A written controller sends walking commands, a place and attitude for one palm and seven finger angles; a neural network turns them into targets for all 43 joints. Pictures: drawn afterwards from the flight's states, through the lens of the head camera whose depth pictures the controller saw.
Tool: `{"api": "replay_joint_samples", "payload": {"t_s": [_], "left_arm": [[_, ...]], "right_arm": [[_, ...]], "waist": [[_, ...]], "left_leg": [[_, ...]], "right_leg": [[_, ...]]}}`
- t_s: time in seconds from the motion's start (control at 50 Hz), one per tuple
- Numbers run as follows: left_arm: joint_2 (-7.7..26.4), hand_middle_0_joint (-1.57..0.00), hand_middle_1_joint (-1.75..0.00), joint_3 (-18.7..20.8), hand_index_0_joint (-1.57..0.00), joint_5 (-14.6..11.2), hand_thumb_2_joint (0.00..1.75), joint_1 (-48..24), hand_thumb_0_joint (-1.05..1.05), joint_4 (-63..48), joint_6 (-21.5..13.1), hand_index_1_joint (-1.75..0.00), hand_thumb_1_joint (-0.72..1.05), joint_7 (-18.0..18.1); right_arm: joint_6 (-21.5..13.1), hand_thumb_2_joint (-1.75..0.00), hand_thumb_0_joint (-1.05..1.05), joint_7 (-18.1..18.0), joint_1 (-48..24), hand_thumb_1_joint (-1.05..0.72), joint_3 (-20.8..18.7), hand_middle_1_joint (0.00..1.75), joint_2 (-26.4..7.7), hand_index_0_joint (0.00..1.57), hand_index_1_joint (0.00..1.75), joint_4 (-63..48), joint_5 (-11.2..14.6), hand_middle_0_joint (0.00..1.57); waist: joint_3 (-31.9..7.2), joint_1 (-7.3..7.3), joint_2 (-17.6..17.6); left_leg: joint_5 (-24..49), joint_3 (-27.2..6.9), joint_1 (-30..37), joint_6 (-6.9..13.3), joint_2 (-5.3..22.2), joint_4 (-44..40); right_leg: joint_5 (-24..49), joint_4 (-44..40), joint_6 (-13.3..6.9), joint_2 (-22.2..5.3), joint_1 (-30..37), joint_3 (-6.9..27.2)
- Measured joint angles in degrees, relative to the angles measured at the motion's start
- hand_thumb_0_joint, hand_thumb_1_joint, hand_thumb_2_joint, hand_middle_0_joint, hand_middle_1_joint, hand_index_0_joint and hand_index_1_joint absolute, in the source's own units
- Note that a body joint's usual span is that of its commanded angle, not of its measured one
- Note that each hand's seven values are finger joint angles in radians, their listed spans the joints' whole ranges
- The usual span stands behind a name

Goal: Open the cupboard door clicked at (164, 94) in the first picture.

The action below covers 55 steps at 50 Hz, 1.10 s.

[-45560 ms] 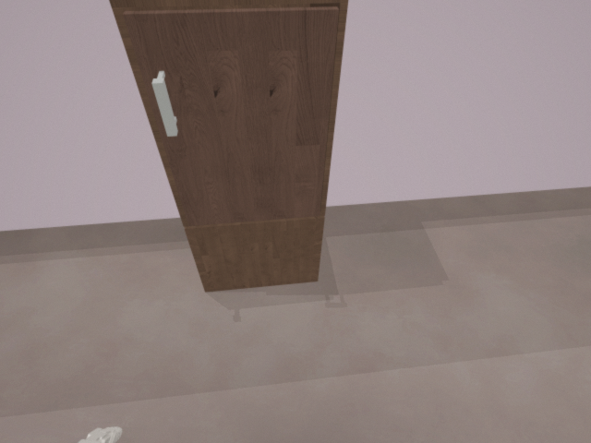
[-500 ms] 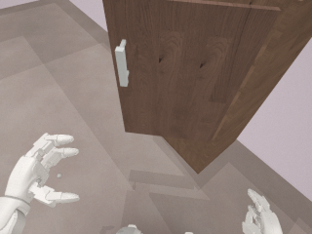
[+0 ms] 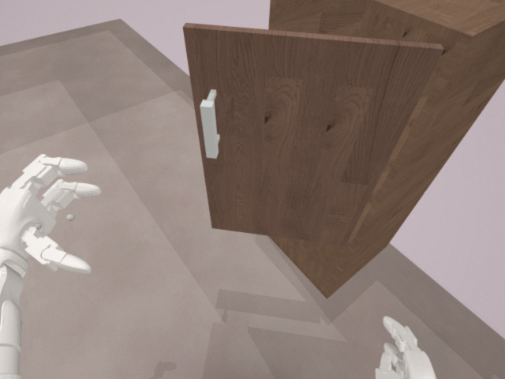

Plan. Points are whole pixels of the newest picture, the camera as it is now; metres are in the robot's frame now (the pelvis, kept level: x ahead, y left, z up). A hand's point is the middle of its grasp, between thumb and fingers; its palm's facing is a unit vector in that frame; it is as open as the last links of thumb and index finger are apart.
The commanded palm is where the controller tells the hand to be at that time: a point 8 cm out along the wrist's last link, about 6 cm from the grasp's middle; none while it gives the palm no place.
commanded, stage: raise the hand with hooked fingers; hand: left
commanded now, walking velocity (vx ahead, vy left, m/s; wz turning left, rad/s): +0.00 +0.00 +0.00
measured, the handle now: (212, 124) +0.55 +0.13 +0.10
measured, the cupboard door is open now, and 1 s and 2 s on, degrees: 44 44 44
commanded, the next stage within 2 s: move the hooked fingers beside the handle in 0.48 s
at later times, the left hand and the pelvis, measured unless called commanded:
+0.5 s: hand (98, 218) +0.30 +0.25 +0.11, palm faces -0.04 -1.00 -0.06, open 14.0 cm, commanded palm +0.27 +0.30 +0.12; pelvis +0.01 -0.02 +0.01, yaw -1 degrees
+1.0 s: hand (132, 184) +0.37 +0.22 +0.11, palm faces -0.07 -1.00 -0.01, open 14.0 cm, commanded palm +0.34 +0.28 +0.11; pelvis +0.01 -0.02 +0.00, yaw -1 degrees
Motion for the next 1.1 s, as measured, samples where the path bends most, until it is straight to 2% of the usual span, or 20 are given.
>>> {"api": "replay_joint_samples", "payload": {"t_s": [0.06, 0.12, 0.24, 0.3, 0.44, 0.62, 0.76, 0.92, 1.1], "left_arm": [[1.4, -0.30, -1.20, -0.2, -0.30, 0.4, 0.30, -2.0, -0.01, 3.8, 2.8, -1.20, -0.50, -1.1], [1.2, -0.30, -1.20, -1.0, -0.30, 0.8, 0.30, -0.8, -0.01, 4.1, 3.9, -1.20, -0.50, -1.9], [-1.7, -0.30, -1.20, -0.6, -0.30, 0.3, 0.30, 2.4, -0.02, -0.1, 0.2, -1.20, -0.50, -0.8], [-2.0, -0.30, -1.20, 0.2, -0.30, 0.4, 0.30, 2.1, -0.02, -0.1, -1.0, -1.20, -0.50, 0.1], [-1.2, -0.30, -1.20, -0.8, -0.30, 1.0, 0.30, 1.4, -0.02, 1.7, 1.0, -1.20, -0.50, -0.4], [-1.5, -0.30, -1.20, -0.1, -0.30, 0.0, 0.30, 0.2, -0.02, 4.2, -0.1, -1.20, -0.50, -1.1], [-0.9, -0.30, -1.20, -1.7, -0.30, 2.1, 0.30, -5.3, -0.02, 9.2, -0.7, -1.20, -0.50, -0.7], [-0.4, -0.30, -1.20, -3.1, -0.30, 3.4, 0.30, -12.8, -0.02, 14.8, -1.7, -1.20, -0.50, 0.2], [-0.2, -0.30, -1.20, -2.6, -0.30, 5.1, 0.30, -16.1, -0.02, 19.7, -1.8, -1.20, -0.50, 2.7]], "right_arm": [[0.4, -0.90, 0.01, -0.1, 0.4, -0.90, -0.5, 0.30, -0.8, 0.20, 0.30, -0.1, 0.3, 0.21], [0.5, -0.90, 0.01, 0.2, 0.7, -0.90, -1.2, 0.30, -1.6, 0.20, 0.30, -0.7, 0.3, 0.21], [0.1, -0.90, 0.01, 0.6, 1.0, -0.90, -2.1, 0.30, -1.6, 0.20, 0.30, -0.7, -0.4, 0.21], [0.1, -0.90, 0.01, 0.6, 1.0, -0.90, -2.0, 0.30, -1.2, 0.20, 0.30, -0.4, -0.4, 0.20], [0.5, -0.90, 0.01, 0.2, 0.3, -0.90, -1.8, 0.30, -1.0, 0.20, 0.30, -0.3, 0.0, 0.21], [0.8, -0.90, 0.01, 0.1, -0.6, -0.90, -1.4, 0.30, -0.7, 0.20, 0.30, -0.1, -0.1, 0.21], [1.2, -0.90, 0.01, -0.6, -0.6, -0.90, -1.6, 0.30, -1.4, 0.20, 0.30, 0.7, 0.0, 0.21], [2.1, -0.90, 0.01, -0.5, 0.2, -0.90, -1.6, 0.30, -1.3, 0.20, 0.30, 1.7, 0.0, 0.21], [4.3, -0.90, 0.01, 0.8, 2.9, -0.90, -1.9, 0.30, -1.2, 0.20, 0.30, 1.4, -0.3, 0.21]], "waist": [[-0.1, -0.48, 0.4], [-0.1, -0.92, 0.7], [0.2, -0.99, -0.2], [0.2, -0.83, -0.5], [-0.2, -0.56, 0.6], [-0.5, -0.37, 0.4], [0.5, -0.44, 0.2], [0.4, -2.12, -0.3], [-0.1, -3.43, -0.2]], "left_leg": [[0.4, 0.0, 0.1, -0.1, 0.0, -0.8], [0.7, 0.4, 0.1, -0.1, 0.1, -1.5], [0.6, 1.0, 0.8, -0.4, 0.5, -2.2], [0.5, 0.8, 1.2, -0.7, 0.6, -2.4], [0.7, 0.2, 1.6, -1.0, 0.8, -2.9], [0.9, 0.3, 1.7, -1.4, 1.0, -3.2], [1.0, -0.5, 0.6, -1.6, 1.0, -2.4], [1.3, 0.1, -0.6, -1.5, 1.0, -2.5], [1.0, 1.5, -1.5, -1.0, 1.0, -2.9]], "right_leg": [[0.3, -0.6, -0.1, 0.0, 0.0, 0.0], [0.6, -1.0, -0.1, 0.0, -0.3, 0.4], [0.4, -1.1, -0.4, 0.4, -0.2, 1.1], [0.2, -1.1, -0.7, 0.6, 0.2, 0.8], [0.3, -1.7, -1.0, 0.7, 0.8, 0.3], [0.2, -1.3, -1.4, 0.9, 0.5, 0.4], [0.2, -0.9, -1.6, 1.0, -0.1, -0.4], [0.6, -0.8, -1.5, 1.0, -1.6, 0.2], [0.5, -0.7, -1.0, 1.0, -3.2, 1.6]]}}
